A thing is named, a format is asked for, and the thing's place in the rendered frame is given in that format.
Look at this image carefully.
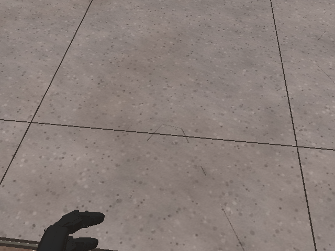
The robot left hand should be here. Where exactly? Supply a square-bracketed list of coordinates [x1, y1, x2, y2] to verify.
[36, 210, 111, 251]

